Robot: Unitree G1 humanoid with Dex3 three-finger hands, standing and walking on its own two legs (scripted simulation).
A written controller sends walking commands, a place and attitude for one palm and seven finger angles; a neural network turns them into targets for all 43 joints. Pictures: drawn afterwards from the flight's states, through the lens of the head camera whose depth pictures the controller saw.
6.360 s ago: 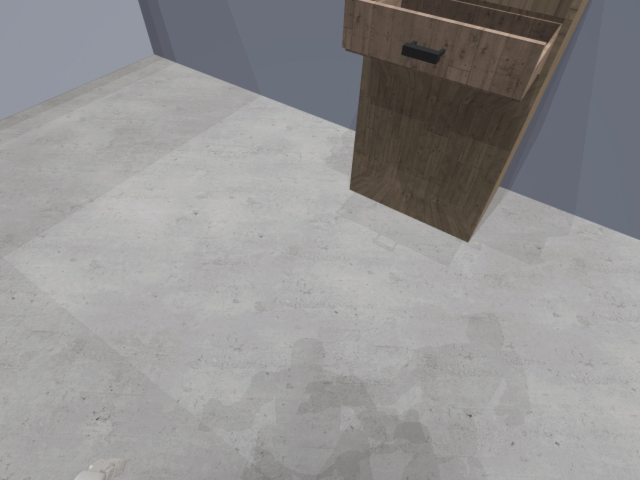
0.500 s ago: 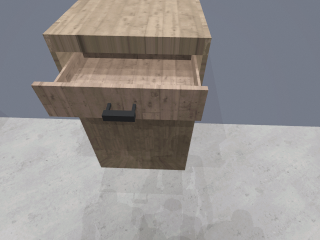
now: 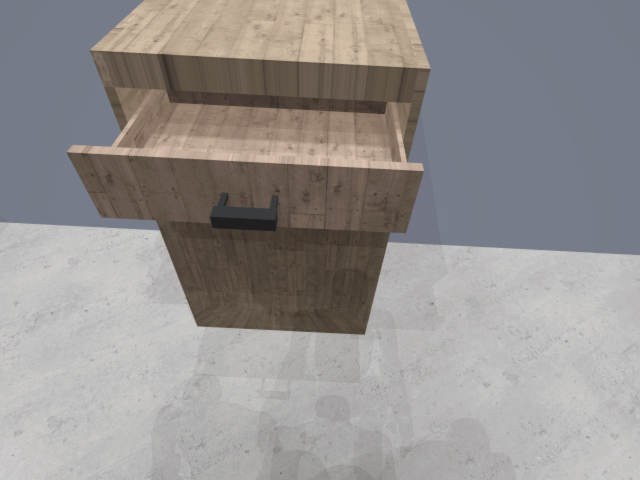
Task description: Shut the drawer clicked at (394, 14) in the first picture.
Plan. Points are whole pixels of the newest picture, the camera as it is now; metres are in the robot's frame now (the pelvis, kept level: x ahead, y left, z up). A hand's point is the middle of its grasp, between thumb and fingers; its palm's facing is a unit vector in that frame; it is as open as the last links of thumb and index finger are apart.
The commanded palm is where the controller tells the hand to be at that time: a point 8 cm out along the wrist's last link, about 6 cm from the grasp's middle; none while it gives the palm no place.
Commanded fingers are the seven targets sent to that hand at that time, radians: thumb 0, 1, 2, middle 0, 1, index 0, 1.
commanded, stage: look again from close up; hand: left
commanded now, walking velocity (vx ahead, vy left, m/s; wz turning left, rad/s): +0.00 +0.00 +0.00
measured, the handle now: (247, 209) +0.50 +0.13 +0.04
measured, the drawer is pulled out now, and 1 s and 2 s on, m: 0.20 0.20 0.20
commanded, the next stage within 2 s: shuffle to correct the standing spot in 0.28 s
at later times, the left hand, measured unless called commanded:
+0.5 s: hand out of the picture -0.02 +0.20 -0.18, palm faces +0.01 -0.99 -0.17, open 7.4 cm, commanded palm none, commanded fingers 0.00 0.90 0.90 -0.20 -0.30 -0.20 -0.30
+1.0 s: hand out of the picture -0.01 +0.14 -0.19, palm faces +0.02 -1.00 -0.08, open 7.4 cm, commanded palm none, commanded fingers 0.00 0.90 0.90 -0.20 -0.30 -0.20 -0.30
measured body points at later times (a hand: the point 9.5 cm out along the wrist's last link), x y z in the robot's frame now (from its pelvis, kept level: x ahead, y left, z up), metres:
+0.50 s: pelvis +0.00 +0.03 +0.00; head -0.01 +0.05 +0.45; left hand -0.02 +0.25 -0.16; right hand +0.04 -0.21 -0.14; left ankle +0.06 +0.10 -0.73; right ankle -0.01 -0.12 -0.73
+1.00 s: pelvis +0.05 -0.01 -0.01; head +0.05 +0.03 +0.44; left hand -0.01 +0.20 -0.18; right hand +0.05 -0.23 -0.15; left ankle +0.06 +0.09 -0.73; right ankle -0.01 -0.12 -0.71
